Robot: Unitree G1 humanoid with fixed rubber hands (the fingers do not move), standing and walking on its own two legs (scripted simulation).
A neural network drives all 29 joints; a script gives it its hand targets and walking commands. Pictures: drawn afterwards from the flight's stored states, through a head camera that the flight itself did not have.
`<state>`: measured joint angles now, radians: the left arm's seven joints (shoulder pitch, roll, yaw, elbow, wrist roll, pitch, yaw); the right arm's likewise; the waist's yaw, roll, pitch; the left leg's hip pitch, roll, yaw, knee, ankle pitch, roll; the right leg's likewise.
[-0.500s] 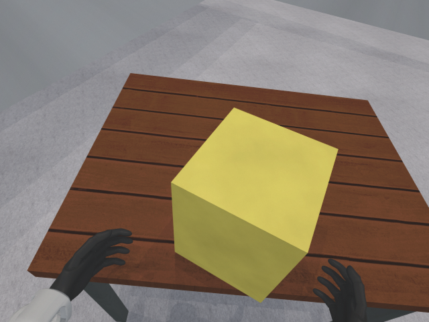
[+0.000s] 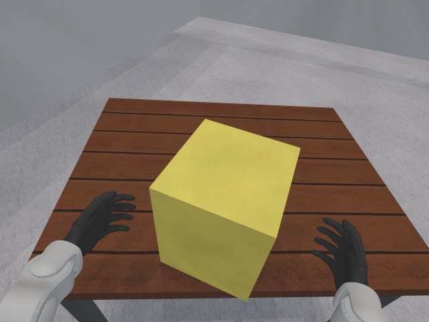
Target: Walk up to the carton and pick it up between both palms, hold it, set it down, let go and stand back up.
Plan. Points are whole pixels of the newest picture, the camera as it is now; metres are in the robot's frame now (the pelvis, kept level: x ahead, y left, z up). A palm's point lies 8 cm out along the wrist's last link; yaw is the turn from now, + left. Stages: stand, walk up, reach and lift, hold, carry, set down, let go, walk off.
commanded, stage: reach and lift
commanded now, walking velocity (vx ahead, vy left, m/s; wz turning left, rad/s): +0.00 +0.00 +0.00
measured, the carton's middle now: (225, 208) +0.34 +0.01 +0.04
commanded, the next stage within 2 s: none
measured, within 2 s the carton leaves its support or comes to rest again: neither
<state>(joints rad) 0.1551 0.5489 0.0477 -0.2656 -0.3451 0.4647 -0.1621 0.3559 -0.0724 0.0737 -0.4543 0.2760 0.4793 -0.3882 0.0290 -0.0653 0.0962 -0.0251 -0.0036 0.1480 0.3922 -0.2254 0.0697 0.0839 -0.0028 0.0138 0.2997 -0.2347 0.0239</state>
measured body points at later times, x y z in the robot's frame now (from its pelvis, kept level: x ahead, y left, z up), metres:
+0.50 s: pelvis -0.01 +0.00 +0.00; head -0.01 +0.03 +0.45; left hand +0.34 +0.22 +0.14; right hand +0.27 -0.18 +0.13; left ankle +0.01 +0.06 -0.74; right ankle -0.03 -0.14 -0.74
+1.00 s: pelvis -0.01 +0.02 +0.00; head -0.02 +0.05 +0.45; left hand +0.40 +0.21 +0.19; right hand +0.31 -0.19 +0.16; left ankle +0.01 +0.07 -0.74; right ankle -0.03 -0.14 -0.74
